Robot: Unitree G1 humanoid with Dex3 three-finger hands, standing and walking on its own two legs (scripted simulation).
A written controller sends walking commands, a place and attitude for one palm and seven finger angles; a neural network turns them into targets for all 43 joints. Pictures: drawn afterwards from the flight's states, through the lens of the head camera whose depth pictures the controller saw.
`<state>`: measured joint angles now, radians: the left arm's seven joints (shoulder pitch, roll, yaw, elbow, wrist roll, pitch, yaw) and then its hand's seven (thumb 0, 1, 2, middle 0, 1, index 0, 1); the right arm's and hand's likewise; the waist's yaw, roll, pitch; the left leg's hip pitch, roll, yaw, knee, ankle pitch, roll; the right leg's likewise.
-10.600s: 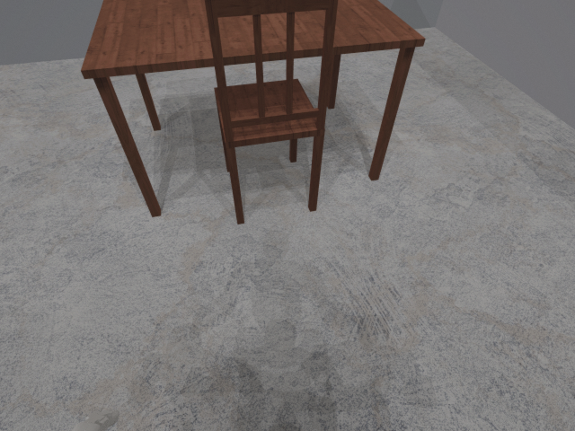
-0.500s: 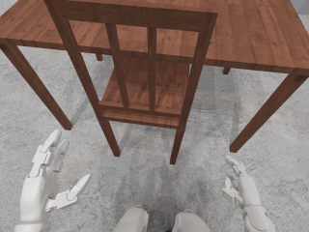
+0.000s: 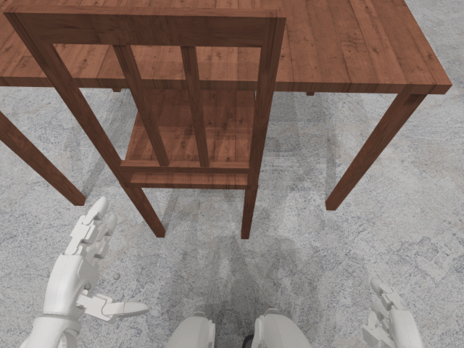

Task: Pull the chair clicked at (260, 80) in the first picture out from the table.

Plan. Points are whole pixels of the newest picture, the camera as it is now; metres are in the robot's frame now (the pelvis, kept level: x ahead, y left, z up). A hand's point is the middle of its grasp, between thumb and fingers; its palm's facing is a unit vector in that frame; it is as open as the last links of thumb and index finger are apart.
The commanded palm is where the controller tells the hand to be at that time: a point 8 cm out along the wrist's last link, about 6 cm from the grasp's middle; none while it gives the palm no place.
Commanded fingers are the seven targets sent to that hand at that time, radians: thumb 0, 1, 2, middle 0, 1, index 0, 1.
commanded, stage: raise the hand toward the chair's back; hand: left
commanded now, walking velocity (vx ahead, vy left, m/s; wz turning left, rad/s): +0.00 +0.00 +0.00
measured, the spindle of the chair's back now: (147, 118) +0.53 +0.19 +0.03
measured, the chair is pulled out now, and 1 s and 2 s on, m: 0.00 0.00 0.00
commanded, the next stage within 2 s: aim the fingers beside a spindle in 0.96 s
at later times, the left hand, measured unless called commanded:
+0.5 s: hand (62, 250) +0.25 +0.25 +0.06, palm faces +0.05 -1.00 -0.07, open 16.9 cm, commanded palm +0.23 +0.31 +0.05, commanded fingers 0.00 -0.50 0.30 -0.06 -0.08 -0.06 -0.08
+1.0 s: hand (65, 257) +0.25 +0.25 +0.05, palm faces -0.01 -1.00 -0.05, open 16.9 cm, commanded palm +0.22 +0.31 +0.05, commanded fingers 0.00 -0.50 0.30 -0.06 -0.08 -0.06 -0.08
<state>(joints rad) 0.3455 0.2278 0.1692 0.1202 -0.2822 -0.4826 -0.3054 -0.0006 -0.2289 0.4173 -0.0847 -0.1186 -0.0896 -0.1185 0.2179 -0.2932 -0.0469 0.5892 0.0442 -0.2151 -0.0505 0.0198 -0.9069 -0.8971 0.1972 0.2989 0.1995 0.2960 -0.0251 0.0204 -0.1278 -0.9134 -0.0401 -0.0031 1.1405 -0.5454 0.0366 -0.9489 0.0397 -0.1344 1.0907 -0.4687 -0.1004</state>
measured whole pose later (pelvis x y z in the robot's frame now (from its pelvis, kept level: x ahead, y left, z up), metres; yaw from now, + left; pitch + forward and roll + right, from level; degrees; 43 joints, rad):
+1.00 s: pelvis +0.00 +0.05 +0.01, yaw +0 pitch +17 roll -4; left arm 0.29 0.26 0.19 0.07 -0.28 -0.38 -0.27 -0.01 -0.50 0.30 -0.06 -0.08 -0.06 -0.08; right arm 0.24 -0.25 0.02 0.52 0.03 -0.18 -0.03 0.02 -0.90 -0.90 0.20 0.30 0.20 0.30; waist -0.01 0.04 -0.14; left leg -0.86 -0.07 0.01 1.10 -0.53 0.09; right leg -0.87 0.01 -0.12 1.01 -0.44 -0.03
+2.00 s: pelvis +0.00 +0.01 -0.01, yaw -1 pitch +21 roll -2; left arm -0.09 0.24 0.20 0.40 -0.23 -0.45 -0.22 -0.01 -0.50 0.30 -0.06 -0.08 -0.06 -0.08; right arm 0.21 -0.26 0.01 0.58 0.02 -0.15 -0.02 0.02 -0.90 -0.90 0.20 0.30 0.20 0.30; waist -0.04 0.03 -0.15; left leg -1.00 -0.04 0.01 1.19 -0.56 0.06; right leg -1.03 0.04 -0.13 1.13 -0.48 -0.08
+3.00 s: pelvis +0.00 +0.03 -0.02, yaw -1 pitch +24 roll -2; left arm -0.35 0.18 0.13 0.65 -0.13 -0.53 -0.07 -0.01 -0.50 0.30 -0.06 -0.08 -0.06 -0.08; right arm 0.23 -0.26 0.00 0.60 0.00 -0.04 0.02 0.01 -0.91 -0.90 0.20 0.30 0.20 0.30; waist -0.06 0.03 -0.17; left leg -1.09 -0.05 0.03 1.25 -0.58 0.08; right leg -1.12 0.02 -0.11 1.19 -0.49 -0.07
